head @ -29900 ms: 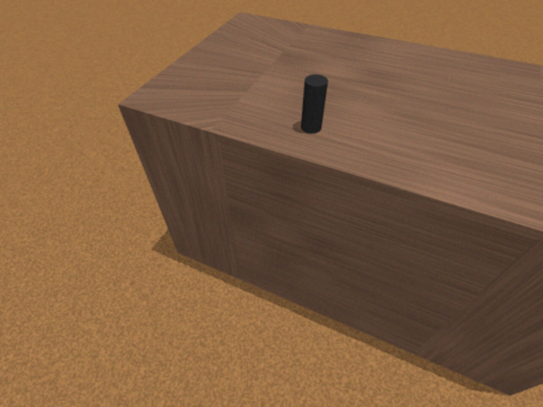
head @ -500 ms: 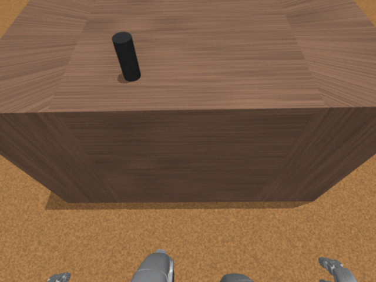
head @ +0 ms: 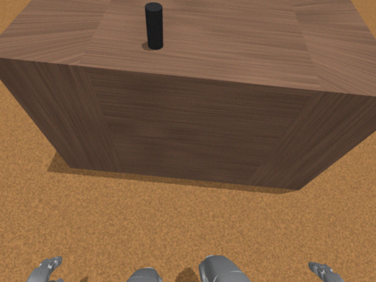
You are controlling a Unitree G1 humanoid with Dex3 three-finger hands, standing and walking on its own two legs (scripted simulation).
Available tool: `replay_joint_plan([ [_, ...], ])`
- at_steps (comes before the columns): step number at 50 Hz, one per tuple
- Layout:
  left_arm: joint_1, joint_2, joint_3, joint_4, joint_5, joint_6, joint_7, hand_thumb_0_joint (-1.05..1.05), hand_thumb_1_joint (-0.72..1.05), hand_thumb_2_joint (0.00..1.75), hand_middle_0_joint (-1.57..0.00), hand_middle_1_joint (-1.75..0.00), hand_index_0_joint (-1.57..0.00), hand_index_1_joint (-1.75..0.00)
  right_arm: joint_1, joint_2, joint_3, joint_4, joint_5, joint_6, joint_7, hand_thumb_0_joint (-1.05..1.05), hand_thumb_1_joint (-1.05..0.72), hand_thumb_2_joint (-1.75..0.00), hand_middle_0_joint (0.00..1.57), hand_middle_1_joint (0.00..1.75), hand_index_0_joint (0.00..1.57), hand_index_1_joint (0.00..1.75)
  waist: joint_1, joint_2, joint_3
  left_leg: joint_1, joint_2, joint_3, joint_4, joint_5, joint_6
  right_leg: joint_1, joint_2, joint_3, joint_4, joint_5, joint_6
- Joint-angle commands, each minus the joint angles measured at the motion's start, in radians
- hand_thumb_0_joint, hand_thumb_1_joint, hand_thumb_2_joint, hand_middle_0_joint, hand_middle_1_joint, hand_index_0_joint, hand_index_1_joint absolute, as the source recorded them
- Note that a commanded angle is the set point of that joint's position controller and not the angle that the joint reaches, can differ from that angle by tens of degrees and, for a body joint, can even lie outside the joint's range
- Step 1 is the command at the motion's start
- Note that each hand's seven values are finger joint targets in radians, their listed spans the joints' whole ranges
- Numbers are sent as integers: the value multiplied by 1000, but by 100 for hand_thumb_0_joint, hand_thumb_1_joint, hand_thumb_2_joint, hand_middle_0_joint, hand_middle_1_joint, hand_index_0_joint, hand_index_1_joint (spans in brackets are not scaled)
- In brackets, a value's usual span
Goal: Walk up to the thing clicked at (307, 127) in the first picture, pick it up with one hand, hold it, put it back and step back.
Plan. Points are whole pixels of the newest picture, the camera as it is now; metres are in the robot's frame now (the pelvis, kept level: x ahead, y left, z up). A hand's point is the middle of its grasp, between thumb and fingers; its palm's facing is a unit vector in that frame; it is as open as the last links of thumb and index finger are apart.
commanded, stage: step back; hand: left
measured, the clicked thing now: (154, 27) +0.81 +0.13 +0.05
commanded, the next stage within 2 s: none
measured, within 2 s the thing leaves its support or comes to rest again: neither
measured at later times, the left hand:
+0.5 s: hand out of the picture -0.06 +0.25 -0.14, palm faces +0.02 -0.90 -0.44, open 7.4 cm
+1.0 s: hand out of the picture -0.28 +0.22 -0.15, palm faces -0.01 -0.91 -0.41, open 7.4 cm
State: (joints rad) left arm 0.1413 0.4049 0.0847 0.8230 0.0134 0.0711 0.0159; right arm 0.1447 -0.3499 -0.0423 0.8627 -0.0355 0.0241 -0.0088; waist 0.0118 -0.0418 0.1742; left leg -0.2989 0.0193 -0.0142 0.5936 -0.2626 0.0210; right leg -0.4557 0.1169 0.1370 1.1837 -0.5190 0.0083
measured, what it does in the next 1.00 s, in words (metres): walks backwards: right foot, then left foot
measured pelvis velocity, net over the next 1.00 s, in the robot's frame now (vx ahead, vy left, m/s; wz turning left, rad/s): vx -0.33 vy -0.05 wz -0.02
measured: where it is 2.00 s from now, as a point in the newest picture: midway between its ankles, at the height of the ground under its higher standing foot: outside the picture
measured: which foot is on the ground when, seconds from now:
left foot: down 0.00-0.20, up 0.22-0.50, down 0.52-0.86, up 0.88-1.00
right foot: up 0.00-0.16, down 0.18-0.54, up 0.56-0.82, down 0.84-1.00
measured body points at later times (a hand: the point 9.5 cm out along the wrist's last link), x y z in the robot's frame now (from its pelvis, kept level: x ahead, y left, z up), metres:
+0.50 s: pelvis -0.16 -0.03 -0.01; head -0.10 -0.04 +0.43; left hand -0.06 +0.30 -0.11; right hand -0.07 -0.34 -0.14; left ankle -0.19 +0.10 -0.72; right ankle -0.10 -0.15 -0.73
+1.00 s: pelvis -0.33 -0.05 -0.01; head -0.30 -0.06 +0.44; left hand -0.28 +0.27 -0.12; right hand -0.21 -0.37 -0.13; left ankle -0.29 +0.10 -0.68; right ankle -0.33 -0.17 -0.73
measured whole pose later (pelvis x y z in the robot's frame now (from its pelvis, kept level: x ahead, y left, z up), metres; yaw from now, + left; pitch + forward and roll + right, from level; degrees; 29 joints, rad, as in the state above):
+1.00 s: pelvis -0.33 -0.05 -0.01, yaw -1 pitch -2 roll +1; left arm 0.24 0.36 0.06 0.94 0.05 0.02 0.00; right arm 0.14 -0.41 -0.06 0.90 -0.02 0.05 -0.01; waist 0.04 0.03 0.10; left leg -0.48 -0.06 -0.12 1.02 -0.45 -0.01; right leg -0.25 0.00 0.03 0.65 -0.36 -0.01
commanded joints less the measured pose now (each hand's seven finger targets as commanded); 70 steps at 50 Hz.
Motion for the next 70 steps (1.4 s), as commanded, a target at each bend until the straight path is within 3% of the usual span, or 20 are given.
replay_joint_plan([
  [1, 19, 158, 47, -73, 7, -34, 2, 0, 90, 90, -20, -30, -20, -30, 20, -272, -79, -94, 6, -18, -22, 0, -90, -90, 20, 30, 20, 30, -39, 203, -192, 222, 245, -199, -132, 478, 246, -26, -48, -17, -136, -14, 32],
  [8, 200, 168, 50, 18, 21, -51, -7, 0, 90, 90, -20, -30, -20, -30, -57, -298, -76, -125, 19, 16, -9, 0, -90, -90, 20, 30, 20, 30, 34, 225, -269, -14, 181, -153, -39, 182, 106, 337, -107, -128, -727, 259, -45],
  [10, 119, 338, 94, -24, 29, -54, -11, 0, 90, 90, -20, -30, -20, -30, -89, -205, -54, -152, 35, 15, -20, 0, -90, -90, 20, 30, 20, 30, 53, -214, -166, -244, -121, -49, 332, -306, -19, 181, -472, 382, -892, 227, -246],
  [11, 61, 367, 94, -60, 34, -60, -7, 0, 90, 90, -20, -30, -20, -30, -95, -246, -72, -141, 28, 18, -31, 0, -90, -90, 20, 30, 20, 30, 60, -210, -118, -207, -84, -161, 539, -365, -34, 21, -571, 481, -917, 280, -338],
  [14, -85, 225, 61, -84, 27, -63, 7, 0, 90, 90, -20, -30, -20, -30, 30, -238, -61, -74, 44, 8, -28, 0, -90, -90, 20, 30, 20, 30, -46, -56, -147, -191, -130, -165, 616, -219, -23, 134, -348, 70, -732, 608, -204],
  [22, 25, 235, 56, -94, 24, -46, 26, 0, 90, 90, -20, -30, -20, -30, 33, -211, -51, -80, 15, -1, -22, 0, -90, -90, 20, 30, 20, 30, 38, -163, -214, -130, -45, -28, 191, -265, -34, 373, -400, 91, -641, 772, -218],
  [26, 0, 200, 28, -111, 6, -27, 14, 0, 90, 90, -20, -30, -20, -30, 118, -258, -74, -30, 7, -9, -19, 0, -90, -90, 20, 30, 20, 30, -5, -38, -268, 134, 46, -117, -187, 104, 36, 182, -299, 22, -482, 528, -101],
  [28, -75, 197, 42, -121, -1, -26, 26, 0, 90, 90, -20, -30, -20, -30, 39, -426, -99, -67, 6, -4, -7, 0, -90, -90, 20, 30, 20, 30, -54, 274, -210, -35, 407, -536, -279, 300, 298, 40, -63, -81, -91, -149, -13],
  [31, -5, 179, 42, -58, -11, -16, 22, 0, 90, 90, -20, -30, -20, -30, -75, -308, -61, -79, -8, -10, -18, 0, -90, -90, 20, 30, 20, 30, 29, 123, -176, -51, 273, -269, -200, 413, 234, 32, -25, 45, 132, -43, -29],
  [40, 114, 145, 29, 28, 14, -71, 0, 0, 90, 90, -20, -30, -20, -30, -31, -305, -72, -71, 5, 21, -6, 0, -90, -90, 20, 30, 20, 30, 11, 237, -272, 125, 195, -152, -53, 208, 159, 265, -74, -174, -762, 176, -22],
  [42, 132, 242, 57, 47, 40, -88, 5, 0, 90, 90, -20, -30, -20, -30, -25, -216, -44, -85, 13, 22, 1, 0, -90, -90, 20, 30, 20, 30, 11, 14, -231, -209, 47, -75, 145, -62, 45, 426, -235, 152, -839, 142, -88],
  [44, 8, 368, 81, -4, 37, -93, 10, 0, 90, 90, -20, -30, -20, -30, -97, -247, -65, -91, 17, 23, -16, 0, -90, -90, 20, 30, 20, 30, 48, -145, -122, -160, -19, -196, 433, -316, -30, 16, -561, 477, -922, 64, -315],
  [47, -66, 257, 52, -5, 33, -102, 17, 0, 90, 90, -20, -30, -20, -30, -27, -241, -60, -42, 26, 11, -10, 0, -90, -90, 20, 30, 20, 30, -15, -42, -100, -173, -72, -154, 527, -200, -29, 90, -390, 145, -791, 325, -228],
  [52, 35, 266, 59, 28, 41, -104, 3, 0, 90, 90, -20, -30, -20, -30, -50, -223, -54, -26, 1, -15, 13, 0, -90, -90, 20, 30, 20, 30, 56, -128, -111, -149, -27, -41, 174, -249, -42, 229, -352, 133, -810, -27, -195],
  [55, 3, 253, 42, 27, 29, -89, -7, 0, 90, 90, -20, -30, -20, -30, 27, -203, -59, 28, 6, -37, 16, 0, -90, -90, 20, 30, 20, 30, 7, -123, -128, 87, -54, 30, -167, -154, -17, 151, -332, 85, -757, 6, -162],
  [56, 20, 211, 23, 30, 28, -85, -9, 0, 90, 90, -20, -30, -20, -30, 56, -221, -70, 50, 2, -44, 11, 0, -90, -90, 20, 30, 20, 30, -4, -63, -148, 203, -42, -26, -215, -104, 2, 86, -294, 38, -678, 60, -126],
  [58, -26, 179, 15, 45, 1, -84, -9, 0, 90, 90, -20, -30, -20, -30, 47, -351, -85, 47, -5, -52, 12, 0, -90, -90, 20, 30, 20, 30, -29, 207, -138, 72, 273, -538, -376, -584, 172, -23, -129, -156, -406, -48, -26],
  [59, -32, 218, 27, 49, 10, -86, -10, 0, 90, 90, -20, -30, -20, -30, 15, -351, -88, 35, -4, -58, 15, 0, -90, -90, 20, 30, 20, 30, -25, 160, -91, -15, 300, -553, -400, -580, 210, 24, -148, -95, -307, -46, -27],
  [67, 90, 153, 23, 136, 15, -119, -12, 0, 90, 90, -20, -30, -20, -30, -32, -242, -56, 38, 11, -41, 18, 0, -90, -90, 20, 30, 20, 30, 37, 180, -152, -61, 125, -183, -163, -102, 75, 379, -90, -189, -783, 217, -38],
  [70, 113, 315, 59, 135, 30, -132, -2, 0, 90, 90, -20, -30, -20, -30, -55, -198, -47, 19, 10, -36, 6, 0, -90, -90, 20, 30, 20, 30, 71, -98, -102, -288, -47, -71, 267, -313, -10, 357, -498, 376, -978, -147, -230],
])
